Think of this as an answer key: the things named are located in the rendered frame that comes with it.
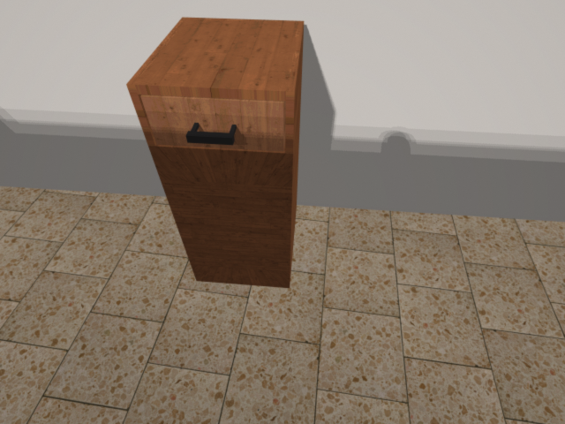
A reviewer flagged drawer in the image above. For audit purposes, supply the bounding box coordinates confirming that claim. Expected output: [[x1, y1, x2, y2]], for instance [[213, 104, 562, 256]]
[[141, 95, 286, 151]]

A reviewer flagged handle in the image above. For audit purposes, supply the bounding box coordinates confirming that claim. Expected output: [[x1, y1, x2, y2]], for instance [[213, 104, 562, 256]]
[[186, 123, 237, 145]]

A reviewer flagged cabinet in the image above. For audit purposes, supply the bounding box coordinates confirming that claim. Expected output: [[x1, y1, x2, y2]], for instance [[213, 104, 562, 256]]
[[126, 17, 304, 288]]

